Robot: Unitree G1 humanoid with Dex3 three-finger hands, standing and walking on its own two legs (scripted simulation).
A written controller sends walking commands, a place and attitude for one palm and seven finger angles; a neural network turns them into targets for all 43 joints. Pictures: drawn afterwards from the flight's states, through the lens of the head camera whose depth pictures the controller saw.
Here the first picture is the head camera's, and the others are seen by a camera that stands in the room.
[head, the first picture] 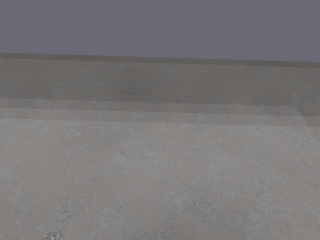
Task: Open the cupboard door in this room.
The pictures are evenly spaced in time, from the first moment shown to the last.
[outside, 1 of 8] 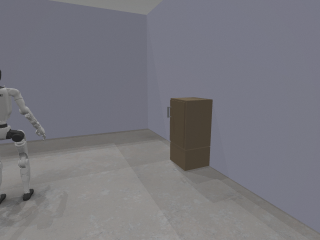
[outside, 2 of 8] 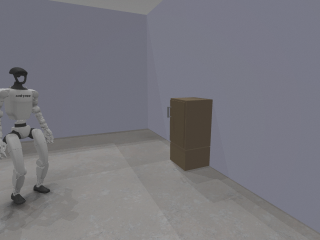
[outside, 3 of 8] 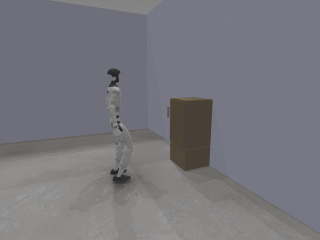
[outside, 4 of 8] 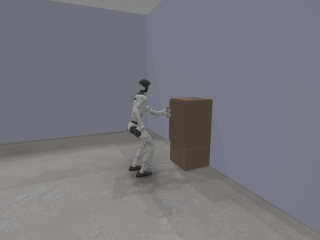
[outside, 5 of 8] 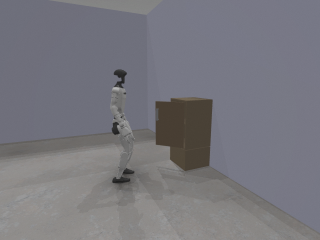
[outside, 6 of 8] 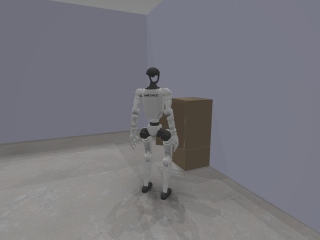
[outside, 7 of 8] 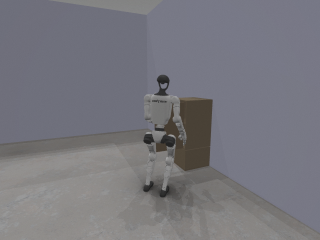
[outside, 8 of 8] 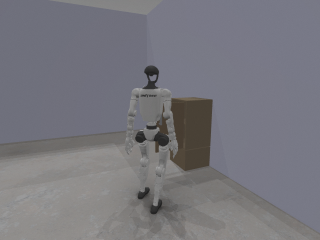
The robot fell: no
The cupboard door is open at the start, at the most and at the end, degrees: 0 91 91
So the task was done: yes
